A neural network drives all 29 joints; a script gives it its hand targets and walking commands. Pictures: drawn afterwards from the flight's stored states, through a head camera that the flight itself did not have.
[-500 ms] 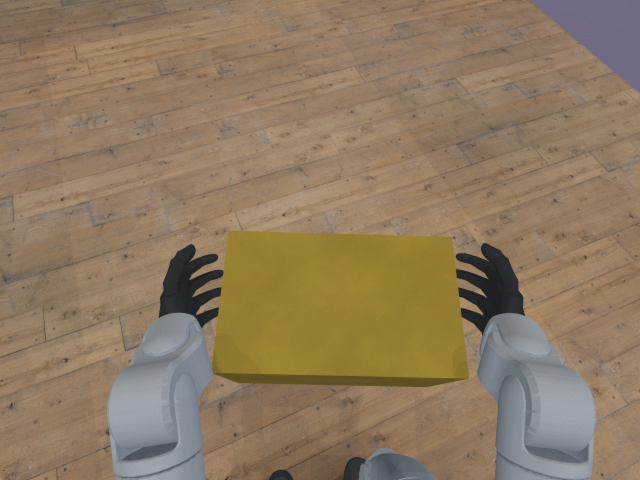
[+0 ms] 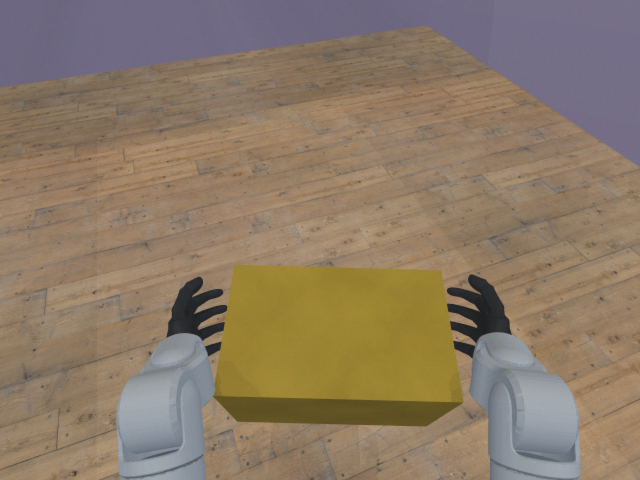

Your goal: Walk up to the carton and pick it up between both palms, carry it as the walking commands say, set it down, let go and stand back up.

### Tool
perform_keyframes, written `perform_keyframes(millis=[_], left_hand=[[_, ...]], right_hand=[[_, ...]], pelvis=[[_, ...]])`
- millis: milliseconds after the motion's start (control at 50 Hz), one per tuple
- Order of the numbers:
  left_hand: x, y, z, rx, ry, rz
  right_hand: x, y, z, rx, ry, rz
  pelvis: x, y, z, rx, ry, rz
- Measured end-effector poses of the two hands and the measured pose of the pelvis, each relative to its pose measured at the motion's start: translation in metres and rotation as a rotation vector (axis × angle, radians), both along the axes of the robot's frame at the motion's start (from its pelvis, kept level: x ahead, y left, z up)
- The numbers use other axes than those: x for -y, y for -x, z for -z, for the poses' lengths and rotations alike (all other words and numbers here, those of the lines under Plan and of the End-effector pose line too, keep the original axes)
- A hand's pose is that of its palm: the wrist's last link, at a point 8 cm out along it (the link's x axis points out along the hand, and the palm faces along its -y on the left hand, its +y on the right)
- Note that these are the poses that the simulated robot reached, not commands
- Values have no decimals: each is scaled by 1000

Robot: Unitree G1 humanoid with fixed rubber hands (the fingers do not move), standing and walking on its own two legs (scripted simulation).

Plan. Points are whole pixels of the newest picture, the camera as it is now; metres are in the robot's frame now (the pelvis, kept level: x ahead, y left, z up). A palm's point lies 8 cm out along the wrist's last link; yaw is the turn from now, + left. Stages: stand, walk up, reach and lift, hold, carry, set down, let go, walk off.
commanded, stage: carry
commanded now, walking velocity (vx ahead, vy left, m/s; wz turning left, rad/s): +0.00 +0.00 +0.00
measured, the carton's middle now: (334, 349) +0.29 +0.01 +0.01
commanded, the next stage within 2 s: none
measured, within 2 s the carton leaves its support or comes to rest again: neither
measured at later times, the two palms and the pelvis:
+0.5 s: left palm (202, 323) +0.28 +0.16 +0.09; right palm (497, 326) +0.28 -0.17 +0.09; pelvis +0.02 -0.01 +0.00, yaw +1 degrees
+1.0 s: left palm (223, 367) +0.23 +0.13 +0.09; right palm (546, 376) +0.22 -0.20 +0.09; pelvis -0.03 -0.04 +0.00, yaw +1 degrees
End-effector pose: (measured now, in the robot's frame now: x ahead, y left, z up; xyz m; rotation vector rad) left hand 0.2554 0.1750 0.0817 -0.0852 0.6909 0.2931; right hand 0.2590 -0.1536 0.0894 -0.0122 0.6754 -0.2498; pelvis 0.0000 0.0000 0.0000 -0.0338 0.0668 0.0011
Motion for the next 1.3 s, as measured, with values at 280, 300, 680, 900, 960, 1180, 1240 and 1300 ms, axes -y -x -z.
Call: perform_keyframes(millis=[280, 300, 680, 900, 960, 1180, 1240, 1300], left_hand=[[7, -29, -11, 22, -25, 38], [7, -29, -12, 26, -25, 37], [22, -7, -10, 27, -29, -2], [39, 20, -8, 7, -26, 14], [44, 26, -11, 10, -31, 20], [52, 46, -11, 12, -20, 15], [51, 50, -10, 17, -23, 12], [50, 56, -9, 20, -14, 1]], right_hand=[[7, -17, -5, 22, -24, 38], [7, -18, -5, 25, -24, 37], [22, -9, -3, 26, -26, -1], [39, 24, -1, 6, -21, 14], [44, 33, -2, 9, -25, 19], [52, 49, -8, 12, -16, 15], [52, 50, -7, 17, -14, 6], [51, 54, -7, 19, -15, 3]], pelvis=[[-2, -23, -5, -30, 10, -16], [-2, -24, -5, -31, 9, -16], [21, -13, 0, -20, -6, -29], [34, 16, 2, 11, -18, -24], [37, 24, 1, 19, -20, -25], [48, 47, -3, 36, -22, -29], [49, 53, -4, 38, -23, -31], [50, 59, -4, 42, -23, -30]])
